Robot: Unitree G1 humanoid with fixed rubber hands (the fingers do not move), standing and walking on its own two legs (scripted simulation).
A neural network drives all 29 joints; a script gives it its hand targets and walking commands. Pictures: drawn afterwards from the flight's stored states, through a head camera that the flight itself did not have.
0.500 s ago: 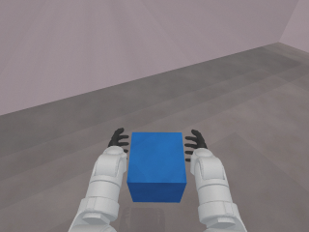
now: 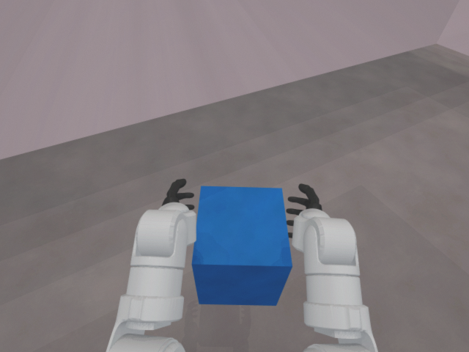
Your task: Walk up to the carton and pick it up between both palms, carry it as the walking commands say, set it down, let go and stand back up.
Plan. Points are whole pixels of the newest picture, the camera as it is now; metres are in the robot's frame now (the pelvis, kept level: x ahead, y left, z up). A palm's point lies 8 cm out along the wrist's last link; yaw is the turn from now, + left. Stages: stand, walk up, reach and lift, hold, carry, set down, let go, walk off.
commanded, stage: carry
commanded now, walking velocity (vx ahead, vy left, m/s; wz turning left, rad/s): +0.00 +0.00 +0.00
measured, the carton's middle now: (239, 247) +0.32 +0.00 -0.01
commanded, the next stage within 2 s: none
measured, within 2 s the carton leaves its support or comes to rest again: neither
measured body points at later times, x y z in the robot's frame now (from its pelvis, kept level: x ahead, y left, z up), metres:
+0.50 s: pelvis +0.00 +0.01 +0.00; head +0.00 +0.01 +0.45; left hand +0.32 +0.13 +0.08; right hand +0.32 -0.11 +0.08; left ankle +0.04 +0.11 -0.73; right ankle +0.04 -0.13 -0.73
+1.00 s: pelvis -0.01 +0.01 +0.00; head -0.01 +0.01 +0.45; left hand +0.32 +0.13 +0.08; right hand +0.32 -0.10 +0.08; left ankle +0.04 +0.11 -0.73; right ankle +0.04 -0.13 -0.73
